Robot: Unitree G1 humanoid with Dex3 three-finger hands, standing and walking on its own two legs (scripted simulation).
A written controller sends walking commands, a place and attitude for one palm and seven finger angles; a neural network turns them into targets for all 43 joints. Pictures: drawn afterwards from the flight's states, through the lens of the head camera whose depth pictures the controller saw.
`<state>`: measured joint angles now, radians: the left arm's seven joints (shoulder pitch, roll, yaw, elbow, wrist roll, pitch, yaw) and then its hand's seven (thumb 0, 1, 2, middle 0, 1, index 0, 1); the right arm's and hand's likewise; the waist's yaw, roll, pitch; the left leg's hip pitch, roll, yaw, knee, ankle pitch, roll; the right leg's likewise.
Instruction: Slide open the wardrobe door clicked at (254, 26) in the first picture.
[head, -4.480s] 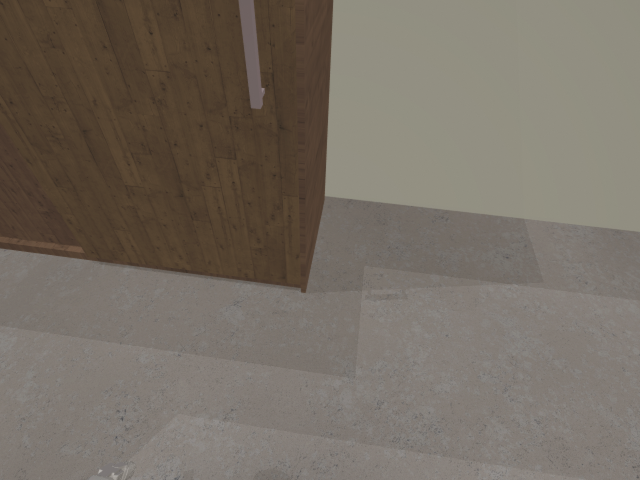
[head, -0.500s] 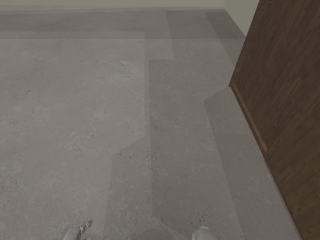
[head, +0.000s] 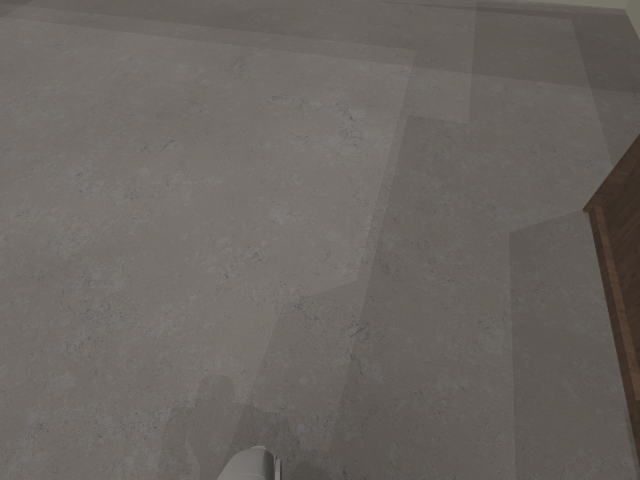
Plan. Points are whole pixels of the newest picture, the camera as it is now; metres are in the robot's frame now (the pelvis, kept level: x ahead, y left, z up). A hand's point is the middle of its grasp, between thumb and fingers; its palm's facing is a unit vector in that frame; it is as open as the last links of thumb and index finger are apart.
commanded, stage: turn to face it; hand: right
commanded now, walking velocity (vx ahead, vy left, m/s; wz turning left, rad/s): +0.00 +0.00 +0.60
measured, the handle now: out of the picture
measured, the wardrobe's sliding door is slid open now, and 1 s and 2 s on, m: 0.00 0.00 0.00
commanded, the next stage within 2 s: none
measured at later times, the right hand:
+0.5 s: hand out of the picture +0.16 -0.15 -0.19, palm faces +0.08 +0.99 -0.12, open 7.4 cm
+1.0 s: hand out of the picture +0.06 -0.16 -0.15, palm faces +0.39 +0.87 -0.30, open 7.4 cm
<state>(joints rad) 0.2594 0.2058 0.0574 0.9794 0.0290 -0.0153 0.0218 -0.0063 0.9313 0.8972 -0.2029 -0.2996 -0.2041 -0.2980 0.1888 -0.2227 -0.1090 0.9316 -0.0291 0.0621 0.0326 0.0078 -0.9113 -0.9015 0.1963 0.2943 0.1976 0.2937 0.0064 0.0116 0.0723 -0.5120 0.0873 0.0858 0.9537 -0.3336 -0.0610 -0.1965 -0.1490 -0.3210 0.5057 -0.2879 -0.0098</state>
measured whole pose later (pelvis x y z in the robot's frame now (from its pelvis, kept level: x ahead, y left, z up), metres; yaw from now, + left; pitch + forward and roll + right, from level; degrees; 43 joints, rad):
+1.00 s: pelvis +0.04 +0.07 -0.01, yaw -23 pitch +0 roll -1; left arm 0.19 0.28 0.10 0.92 0.03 0.07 -0.02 0.01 0.91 0.90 -0.20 -0.30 -0.20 -0.30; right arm 0.17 -0.20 -0.04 0.87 -0.02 0.01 -0.02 0.01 -0.91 -0.90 0.20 0.29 0.20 0.29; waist 0.02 -0.06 0.05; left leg -0.27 0.04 0.08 0.58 -0.32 0.00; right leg -0.50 0.05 0.08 0.93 -0.43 0.03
